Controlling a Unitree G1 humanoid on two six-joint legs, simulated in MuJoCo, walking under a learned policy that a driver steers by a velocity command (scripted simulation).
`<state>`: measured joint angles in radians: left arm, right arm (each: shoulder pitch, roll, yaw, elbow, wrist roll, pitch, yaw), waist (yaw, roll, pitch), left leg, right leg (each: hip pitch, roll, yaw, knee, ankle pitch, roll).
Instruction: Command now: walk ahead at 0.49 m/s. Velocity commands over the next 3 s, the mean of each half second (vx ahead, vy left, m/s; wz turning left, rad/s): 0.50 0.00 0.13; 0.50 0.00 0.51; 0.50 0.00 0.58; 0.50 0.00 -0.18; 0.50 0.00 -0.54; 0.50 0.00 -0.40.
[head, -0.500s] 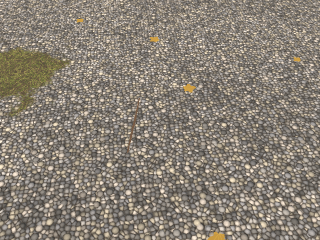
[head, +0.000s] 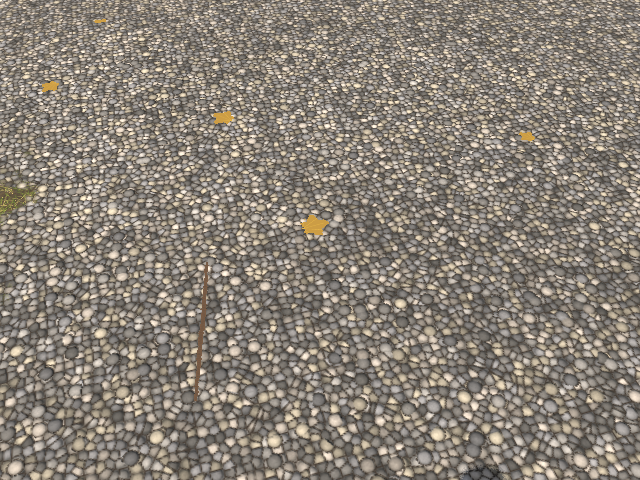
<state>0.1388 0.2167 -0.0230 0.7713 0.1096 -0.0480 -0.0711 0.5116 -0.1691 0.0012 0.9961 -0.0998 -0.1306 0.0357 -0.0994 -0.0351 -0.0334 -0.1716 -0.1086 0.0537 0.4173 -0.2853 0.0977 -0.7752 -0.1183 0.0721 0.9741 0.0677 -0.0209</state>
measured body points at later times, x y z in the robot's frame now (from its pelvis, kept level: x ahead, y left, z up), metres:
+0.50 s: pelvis +0.33 -0.09 -0.19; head +0.35 -0.09 +0.26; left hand +0.37 +0.16 -0.33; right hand +0.37 -0.35 -0.33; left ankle +0.27 +0.05 -0.71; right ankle +0.35 -0.20 -0.92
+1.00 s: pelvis +0.60 +0.03 -0.17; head +0.63 +0.06 +0.28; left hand +0.67 +0.34 -0.28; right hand +0.76 -0.20 -0.29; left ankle +0.59 +0.09 -0.92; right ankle +0.73 -0.13 -0.84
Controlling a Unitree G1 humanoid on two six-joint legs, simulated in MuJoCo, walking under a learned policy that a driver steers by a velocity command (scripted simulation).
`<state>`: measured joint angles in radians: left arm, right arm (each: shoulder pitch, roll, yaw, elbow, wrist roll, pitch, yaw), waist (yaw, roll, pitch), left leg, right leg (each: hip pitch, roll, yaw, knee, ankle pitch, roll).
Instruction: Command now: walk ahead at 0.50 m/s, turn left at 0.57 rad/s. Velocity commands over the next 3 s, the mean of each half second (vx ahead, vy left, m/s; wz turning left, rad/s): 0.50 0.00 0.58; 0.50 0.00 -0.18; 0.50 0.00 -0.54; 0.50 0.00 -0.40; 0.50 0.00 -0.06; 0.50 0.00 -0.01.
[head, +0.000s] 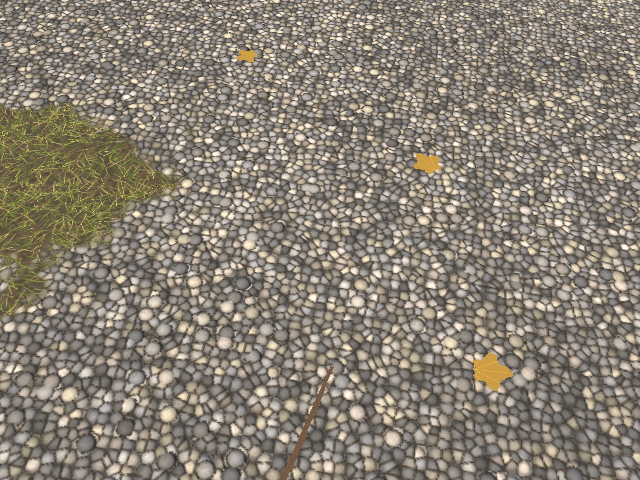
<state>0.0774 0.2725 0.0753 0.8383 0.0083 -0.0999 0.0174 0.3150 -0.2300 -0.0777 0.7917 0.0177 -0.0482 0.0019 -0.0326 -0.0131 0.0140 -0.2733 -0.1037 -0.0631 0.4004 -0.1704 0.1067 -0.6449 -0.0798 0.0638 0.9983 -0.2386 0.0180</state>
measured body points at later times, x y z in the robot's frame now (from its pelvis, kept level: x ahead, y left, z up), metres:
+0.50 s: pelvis +0.28 -0.03 +0.00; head +0.30 -0.03 +0.45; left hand +0.28 +0.25 -0.12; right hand +0.49 -0.26 -0.11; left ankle +0.26 +0.13 -0.66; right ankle +0.30 -0.13 -0.74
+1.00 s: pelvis +0.50 +0.09 +0.00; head +0.52 +0.11 +0.45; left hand +0.58 +0.39 -0.12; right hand +0.62 -0.17 -0.11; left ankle +0.48 +0.20 -0.74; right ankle +0.59 -0.06 -0.66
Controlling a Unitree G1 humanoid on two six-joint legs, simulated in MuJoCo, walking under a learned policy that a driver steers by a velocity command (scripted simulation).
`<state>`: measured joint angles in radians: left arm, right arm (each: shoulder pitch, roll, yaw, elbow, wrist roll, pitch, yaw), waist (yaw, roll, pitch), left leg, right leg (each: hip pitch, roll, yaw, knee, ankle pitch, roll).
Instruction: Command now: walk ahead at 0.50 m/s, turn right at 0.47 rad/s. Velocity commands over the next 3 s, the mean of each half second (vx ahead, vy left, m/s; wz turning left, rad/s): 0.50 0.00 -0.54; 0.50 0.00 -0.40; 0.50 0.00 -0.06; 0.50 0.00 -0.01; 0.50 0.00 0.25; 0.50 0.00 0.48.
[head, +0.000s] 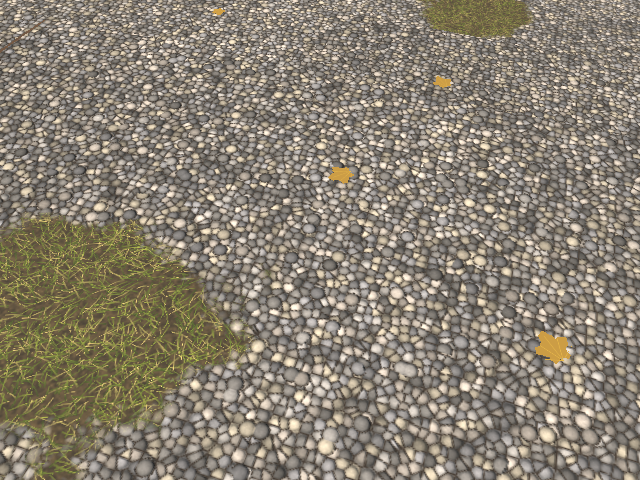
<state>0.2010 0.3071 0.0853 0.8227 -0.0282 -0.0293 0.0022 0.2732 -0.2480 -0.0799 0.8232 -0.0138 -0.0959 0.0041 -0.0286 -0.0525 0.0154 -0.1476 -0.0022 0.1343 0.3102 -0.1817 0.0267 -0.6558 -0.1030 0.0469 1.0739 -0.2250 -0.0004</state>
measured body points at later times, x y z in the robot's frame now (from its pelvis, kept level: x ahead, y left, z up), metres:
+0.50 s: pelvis +0.25 -0.10 +0.00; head +0.29 -0.12 +0.45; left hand +0.40 +0.15 -0.11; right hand +0.35 -0.41 -0.10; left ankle +0.37 +0.07 -0.67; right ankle +0.25 -0.16 -0.75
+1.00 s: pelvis +0.54 -0.14 +0.00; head +0.56 -0.15 +0.45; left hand +0.79 +0.02 -0.11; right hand +0.45 -0.41 -0.12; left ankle +0.59 -0.06 -0.75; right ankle +0.49 -0.29 -0.68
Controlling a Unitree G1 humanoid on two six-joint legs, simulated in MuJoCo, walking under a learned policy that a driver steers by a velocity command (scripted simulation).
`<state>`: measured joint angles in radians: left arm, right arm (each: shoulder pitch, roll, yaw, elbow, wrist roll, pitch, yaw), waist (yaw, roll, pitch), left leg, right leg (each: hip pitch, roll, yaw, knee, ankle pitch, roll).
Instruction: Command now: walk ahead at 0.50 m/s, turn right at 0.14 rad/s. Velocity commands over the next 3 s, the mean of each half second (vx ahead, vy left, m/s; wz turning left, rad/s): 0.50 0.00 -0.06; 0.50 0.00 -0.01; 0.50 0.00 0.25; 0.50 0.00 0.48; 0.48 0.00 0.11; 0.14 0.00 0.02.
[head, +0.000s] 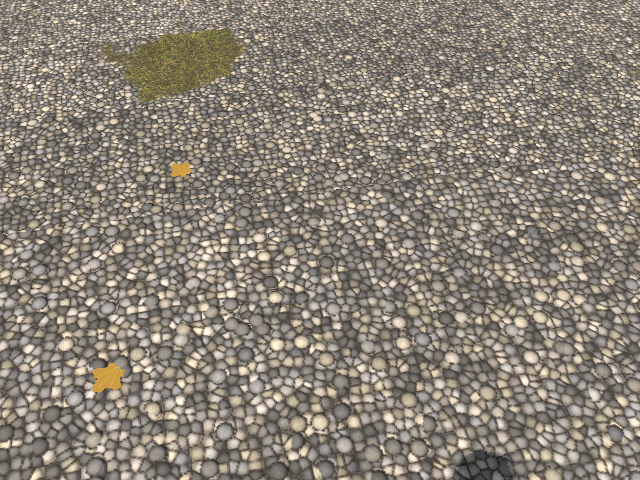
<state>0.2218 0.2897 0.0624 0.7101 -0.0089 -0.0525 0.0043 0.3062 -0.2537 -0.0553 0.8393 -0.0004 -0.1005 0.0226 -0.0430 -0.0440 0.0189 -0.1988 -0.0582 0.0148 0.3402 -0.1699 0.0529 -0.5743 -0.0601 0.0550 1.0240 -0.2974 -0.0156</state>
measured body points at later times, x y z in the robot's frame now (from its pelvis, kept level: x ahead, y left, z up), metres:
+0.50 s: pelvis +0.27 -0.07 +0.00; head +0.29 -0.08 +0.45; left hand +0.35 +0.21 -0.11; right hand +0.39 -0.35 -0.12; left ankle +0.32 +0.10 -0.67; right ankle +0.27 -0.15 -0.74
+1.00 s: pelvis +0.55 -0.01 +0.00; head +0.57 +0.00 +0.45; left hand +0.65 +0.25 -0.13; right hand +0.62 -0.27 -0.12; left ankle +0.57 +0.08 -0.74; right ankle +0.55 -0.17 -0.67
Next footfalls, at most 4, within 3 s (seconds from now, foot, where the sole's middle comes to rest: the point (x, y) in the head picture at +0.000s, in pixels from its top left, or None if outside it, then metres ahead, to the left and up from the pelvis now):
0.28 right None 0.31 -0.16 -0.78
0.80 left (276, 421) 0.61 0.08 -0.78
1.30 right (373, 304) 0.91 -0.16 -0.78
1.86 left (243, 241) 1.12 0.17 -0.78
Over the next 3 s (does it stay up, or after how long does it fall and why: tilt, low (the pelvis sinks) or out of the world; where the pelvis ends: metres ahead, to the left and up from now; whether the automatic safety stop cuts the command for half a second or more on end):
stays up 1.53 0.22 -0.20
